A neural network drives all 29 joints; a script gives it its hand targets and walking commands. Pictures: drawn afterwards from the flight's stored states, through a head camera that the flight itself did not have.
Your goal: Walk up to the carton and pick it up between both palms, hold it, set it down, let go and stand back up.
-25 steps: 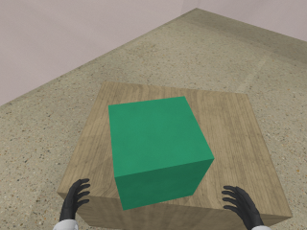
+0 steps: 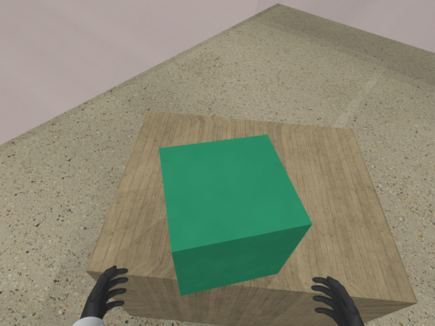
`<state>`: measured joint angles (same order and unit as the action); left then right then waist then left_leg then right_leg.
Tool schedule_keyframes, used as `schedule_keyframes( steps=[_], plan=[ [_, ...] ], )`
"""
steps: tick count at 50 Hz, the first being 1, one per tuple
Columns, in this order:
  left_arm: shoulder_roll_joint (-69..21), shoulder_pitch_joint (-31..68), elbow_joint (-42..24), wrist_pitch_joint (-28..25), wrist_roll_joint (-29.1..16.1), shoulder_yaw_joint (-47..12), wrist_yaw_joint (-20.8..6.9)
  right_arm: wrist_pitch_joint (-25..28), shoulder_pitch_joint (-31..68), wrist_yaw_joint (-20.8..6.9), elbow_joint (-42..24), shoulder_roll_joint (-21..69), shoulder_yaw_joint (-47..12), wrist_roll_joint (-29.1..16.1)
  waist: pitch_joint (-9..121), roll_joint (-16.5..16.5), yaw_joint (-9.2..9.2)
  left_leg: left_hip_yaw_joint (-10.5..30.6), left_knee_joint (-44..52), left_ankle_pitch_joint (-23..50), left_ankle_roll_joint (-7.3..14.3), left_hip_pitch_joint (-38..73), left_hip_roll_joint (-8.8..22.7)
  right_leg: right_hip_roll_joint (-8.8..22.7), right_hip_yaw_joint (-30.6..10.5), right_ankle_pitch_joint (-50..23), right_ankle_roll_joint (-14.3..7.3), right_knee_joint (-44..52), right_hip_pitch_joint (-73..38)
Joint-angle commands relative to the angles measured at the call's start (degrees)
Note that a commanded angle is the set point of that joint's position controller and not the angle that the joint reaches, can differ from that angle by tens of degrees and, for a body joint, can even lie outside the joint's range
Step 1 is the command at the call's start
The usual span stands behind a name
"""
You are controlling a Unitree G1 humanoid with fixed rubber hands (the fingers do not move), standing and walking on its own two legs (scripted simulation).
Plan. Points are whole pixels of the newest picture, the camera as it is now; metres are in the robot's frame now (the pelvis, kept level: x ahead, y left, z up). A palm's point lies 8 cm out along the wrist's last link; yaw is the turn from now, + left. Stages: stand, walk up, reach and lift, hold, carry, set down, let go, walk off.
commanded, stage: set down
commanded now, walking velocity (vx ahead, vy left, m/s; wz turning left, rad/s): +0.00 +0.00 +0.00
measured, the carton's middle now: (223, 216) +0.36 -0.01 -0.08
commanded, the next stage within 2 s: let go in 0.60 s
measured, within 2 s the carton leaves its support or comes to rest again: neither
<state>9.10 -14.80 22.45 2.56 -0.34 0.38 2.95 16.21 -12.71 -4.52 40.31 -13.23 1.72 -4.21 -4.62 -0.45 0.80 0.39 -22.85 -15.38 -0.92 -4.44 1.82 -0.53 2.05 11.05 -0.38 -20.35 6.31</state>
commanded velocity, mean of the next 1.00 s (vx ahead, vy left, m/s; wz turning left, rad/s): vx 0.00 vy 0.00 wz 0.00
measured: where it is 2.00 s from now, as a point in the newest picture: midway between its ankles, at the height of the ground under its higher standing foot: outside the picture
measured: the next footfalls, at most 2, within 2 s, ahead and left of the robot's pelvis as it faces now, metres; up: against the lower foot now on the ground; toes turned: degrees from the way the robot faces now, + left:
none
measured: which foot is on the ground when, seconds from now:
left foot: down 0.00-1.00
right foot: down 0.00-1.00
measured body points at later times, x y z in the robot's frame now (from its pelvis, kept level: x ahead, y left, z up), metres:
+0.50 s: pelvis -0.01 +0.01 +0.00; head +0.01 +0.02 +0.45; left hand +0.17 +0.23 -0.09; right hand +0.14 -0.23 -0.09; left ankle -0.03 +0.13 -0.74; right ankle +0.00 -0.12 -0.74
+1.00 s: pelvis +0.00 +0.00 +0.00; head +0.00 +0.00 +0.45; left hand +0.17 +0.23 -0.08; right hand +0.15 -0.23 -0.09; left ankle -0.03 +0.13 -0.74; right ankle +0.00 -0.12 -0.74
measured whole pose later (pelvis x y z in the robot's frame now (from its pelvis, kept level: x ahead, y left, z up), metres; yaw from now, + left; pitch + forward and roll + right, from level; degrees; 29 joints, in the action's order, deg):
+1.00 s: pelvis +0.00 +0.00 +0.00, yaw -1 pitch -6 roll -1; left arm 10.8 -12.5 26.1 8.3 -0.2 1.4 -0.2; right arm 11.3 -12.3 -0.6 38.4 -10.4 3.0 1.3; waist -6.5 0.4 0.8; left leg -0.8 -23.7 -16.4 -1.1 -1.2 1.9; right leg -0.6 0.9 12.6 -0.3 -23.0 4.4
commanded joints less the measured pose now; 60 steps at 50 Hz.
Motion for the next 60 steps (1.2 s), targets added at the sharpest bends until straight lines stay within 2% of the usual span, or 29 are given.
schedule_keyframes(
  steps=[1, 5, 6, 7, 9, 10, 12, 15, 16, 17, 18, 21, 24, 26, 27, 31, 33, 34, 41, 42, 44, 48, 50, 51, 56, 57, 58, 59, 60],
  plan=[
    [5.1, 2.92, -6.45, -0.7, 0.03, 1.77, 0.14, 0.7, 0.29, 0.49, -4.87, -5.92, 2.33, 0.57, 4.92, 1.06, -0.91, -1.51, 3.37, 15.26, 0.05, -1.11, -2.29, -1.28, 0.2, -10.29, -0.62, 2.52, -2.59],
    [4.9, 2.84, -5.93, 0.22, 0.53, 2.07, -0.74, 0.34, 0.73, 1.07, -6.35, -6.01, 2.75, 1.7, 5.02, 1.24, -0.1, -2.37, 2.65, 16.13, -0.46, -1.17, -2.07, -1.34, 0.22, -11.58, -0.45, 2.29, -3.11],
    [5.19, 3.01, -4.09, 0.95, 0.12, 1.7, -1.16, -0.01, 1.0, 1.47, -5.63, -5.32, 2.67, 1.82, 4.4, 1.42, -1.29, -2.29, 2.4, 15.54, -0.4, -1.75, -2.19, -1.23, -0.01, -10.69, -0.78, 2.19, -2.86],
    [5.3, 2.97, -5.59, 0.9, 0.36, 2.43, -0.83, 0.13, 1.36, 1.33, -6.05, -5.48, 3.09, 2.22, 5.2, 1.95, -0.43, -2.11, 2.96, 15.84, -0.81, -0.99, -1.89, -1.5, 0.75, -10.07, -0.65, 2.12, -3.21],
    [5.9, 3.61, -3.75, 1.86, 0.32, 2.17, -1.23, -0.59, 0.73, 1.63, -5.94, -4.61, 3.03, 3.33, 3.17, 0.77, -1.1, -2.78, 2.63, 13.77, -0.34, -1.89, -2.1, -1.27, 0.03, -9.35, -0.44, 2.25, -2.68],
    [6.09, 3.33, -5.55, 1.94, 0.33, 2.45, -1.1, -0.64, 0.77, 1.63, -7.22, -5.19, 3.11, 3.4, 3.6, 0.75, -0.63, -2.3, 2.78, 14.01, -0.38, -2.05, -1.61, -1.68, 0.8, -8.77, -0.18, 1.63, -2.97],
    [7.4, 3.7, -2.28, 3.52, 0.78, 3.45, -2.22, -1.94, 0.65, 2.65, -6.2, -3.31, 2.98, 4.6, 1.69, -0.41, -0.65, -2.9, 3.17, 11.37, 0.03, -2.34, -1.94, -1.01, 0.25, -6.95, 0.42, 2.09, -2.55],
    [6.45, 6.03, -3.58, 3.68, 0.06, 2.19, -1.71, -1.9, 2.76, 2.51, -7.44, -3.79, 3.92, 5.75, 3.19, 1.48, -1.48, -3.43, 3.3, 11.62, -0.83, -3.06, -1.3, -1.77, 0.47, -7.17, -0.14, 1.26, -3.22],
    [6.43, 5.44, -5.7, 3.07, 0.06, 2.57, -1.27, -1.74, 1.76, 2.28, -8.06, -3.81, 3.51, 4.67, 2.77, 1.89, -0.32, -3.31, 3.48, 12.75, -0.96, -2.79, -1.12, -1.82, 0.57, -7.85, -0.06, 1.24, -3.74],
    [6.67, 5.52, -2.83, 3.8, -0.05, 2.31, -1.9, -2.08, 1.42, 2.49, -6.81, -2.98, 3.95, 5.56, 2.92, 1.1, -1.76, -3.1, 3.03, 11.99, -0.47, -3.13, -1.27, -1.57, 0.11, -7.42, -0.22, 0.83, -3.99],
    [6.41, 5.08, -4.15, 3.57, 0.45, 2.8, -1.59, -1.74, 1.23, 2.36, -7.56, -3.58, 3.94, 4.95, 2.2, 1.94, -0.4, -2.97, 3.07, 13.13, -0.74, -3.08, -0.94, -2.03, 0.67, -7.51, -0.15, 0.74, -3.49],
    [6.48, 4.92, -2.44, 4.06, 0.5, 2.95, -2.34, -2.21, 2.19, 2.77, -7.13, -3.12, 3.19, 5.32, 3.55, 1.16, -0.93, -3.58, 2.44, 13.94, -0.93, -2.13, -1.51, -1.6, 0.19, -8.52, 0.09, 0.89, -4.19],
    [6.5, 4.96, -3.45, 3.91, 0.81, 3.4, -2.23, -2.16, 1.61, 3.0, -7.07, -3.37, 3.53, 5.28, 3.25, 2.55, -0.27, -3.74, 2.77, 13.97, -1.28, -2.72, -1.21, -1.5, 0.08, -9.23, 0.1, 0.16, -5.45],
    [6.45, 5.37, -3.37, 4.16, 0.18, 2.6, -2.22, -2.34, 2.39, 3.06, -7.46, -3.25, 3.93, 5.34, 2.72, 1.66, -1.11, -3.78, 2.9, 12.44, -1.04, -2.98, -1.13, -1.86, 0.01, -7.58, 0.0, 0.09, -4.53],
    [6.31, 6.71, -3.69, 4.13, 1.01, 3.04, -1.91, -2.41, 2.97, 2.99, -7.77, -3.0, 3.97, 5.92, 2.82, 3.6, -1.12, -3.87, 3.03, 12.48, -1.25, -2.5, -0.99, -2.02, 0.33, -7.68, 0.01, 0.06, -4.82],
    [5.89, 5.54, -3.26, 4.22, 0.67, 3.04, -1.97, -2.63, 2.41, 2.98, -7.07, -2.88, 3.32, 5.98, 3.28, 1.5, -0.51, -3.8, 3.39, 13.91, -1.35, -3.69, -0.86, -1.65, 0.07, -8.97, -0.04, -0.3, -6.54],
    [6.12, 6.01, -2.85, 4.02, 0.73, 2.9, -2.15, -2.73, 2.71, 3.13, -6.9, -2.94, 2.99, 5.42, 2.84, 2.4, -0.64, -3.78, 2.45, 15.47, -1.54, -1.76, -1.19, -1.7, -0.19, -9.73, -0.09, -0.08, -5.6],
    [6.09, 5.29, -2.69, 4.04, 0.72, 3.01, -2.42, -2.69, 2.0, 3.36, -6.49, -3.14, 3.19, 5.35, 2.82, 0.85, -0.31, -3.66, 2.77, 15.54, -1.42, -1.63, -1.18, -1.65, -0.33, -10.03, 0.1, 0.26, -5.9],
    [6.69, 5.12, -2.57, 4.17, 0.18, 3.15, -2.8, -2.6, 2.27, 4.07, -6.93, -3.03, 3.21, 5.1, 2.36, 0.31, -0.02, -3.55, 2.72, 14.39, -0.89, -1.37, -1.65, -1.22, -0.44, -9.52, 0.31, 0.65, -5.56],
    [6.65, 6.16, -3.24, 4.33, 0.34, 3.12, -2.81, -2.75, 2.59, 4.13, -7.03, -3.16, 3.48, 5.74, 1.91, 0.95, -0.89, -3.8, 2.72, 13.8, -0.92, -1.52, -1.71, -0.94, -0.49, -9.0, 0.23, 0.74, -4.83],
    [6.41, 5.76, -3.14, 4.37, 0.31, 3.16, -2.9, -3.26, 2.38, 4.1, -7.09, -2.68, 2.68, 5.16, 0.98, 0.09, -0.22, -4.04, 3.02, 13.13, -0.68, -2.42, -1.88, -0.66, -0.48, -8.69, 0.61, 1.12, -4.48],
    [6.69, 5.97, -3.2, 4.34, 0.38, 2.7, -2.92, -3.37, 3.12, 4.04, -8.17, -3.21, 3.0, 5.58, 2.98, 1.55, -0.29, -3.98, 3.08, 14.26, -1.14, -1.22, -1.81, -0.91, -0.26, -9.7, 0.44, 1.19, -5.41],
    [7.22, 5.35, -2.39, 4.35, 0.14, 3.07, -3.2, -3.69, 2.37, 4.28, -7.5, -2.92, 2.42, 5.03, 1.74, 0.37, 0.25, -4.15, 3.12, 12.93, -0.95, -1.57, -2.21, -0.44, -0.77, -9.49, 0.69, 1.59, -4.47],
    [7.24, 5.98, -3.66, 4.09, 0.63, 3.4, -2.98, -3.66, 2.72, 4.22, -8.01, -2.86, 3.05, 5.74, 2.54, 1.7, -0.18, -3.83, 3.11, 13.29, -1.13, -1.48, -2.0, -0.55, -0.59, -9.41, 0.74, 1.22, -4.33],
    [7.9, 6.37, -2.92, 4.32, 0.27, 3.56, -3.22, -3.76, 3.08, 4.41, -8.39, -2.47, 2.15, 5.46, 2.25, 0.27, 0.46, -4.09, 3.26, 11.7, -0.66, -1.17, -2.62, -0.13, -0.4, -8.16, 1.01, 1.53, -3.97],
    [7.41, 6.16, -2.5, 4.37, 0.08, 2.7, -3.06, -3.91, 2.69, 4.17, -8.51, -2.51, 2.22, 5.3, 2.16, 0.85, -0.22, -4.0, 3.61, 11.81, -0.65, -1.71, -2.1, -0.31, -0.2, -8.3, 0.79, 1.24, -4.04],
    [9.67, 1.95, 3.99, -0.47, 3.24, 3.95, -3.12, -12.74, 2.03, 4.48, -4.5, -7.3, 3.0, 6.97, 1.56, -3.96, -0.72, -0.22, -2.98, 8.99, -0.16, -5.18, 4.01, 4.11, -6.19, -15.21, 0.82, -1.25, 4.83],
    [9.61, 4.68, 5.29, -2.15, 2.95, 3.72, -3.49, -16.45, -1.97, 4.57, -5.74, -8.09, 3.8, 6.15, 3.84, -3.86, -1.71, -1.72, -4.98, 4.95, -0.67, -5.42, 3.86, 4.18, -6.71, -16.92, 0.38, -3.24, 3.54],
    [10.67, 4.74, 5.47, -2.92, 2.5, 3.95, -3.16, -17.62, -3.37, 4.76, -4.74, -7.28, 3.64, 6.1, 6.75, -4.43, -1.16, -2.83, -6.31, 3.29, -0.85, -7.35, 3.45, 4.56, -7.52, -18.76, 0.27, -4.74, 1.99]
  ],
)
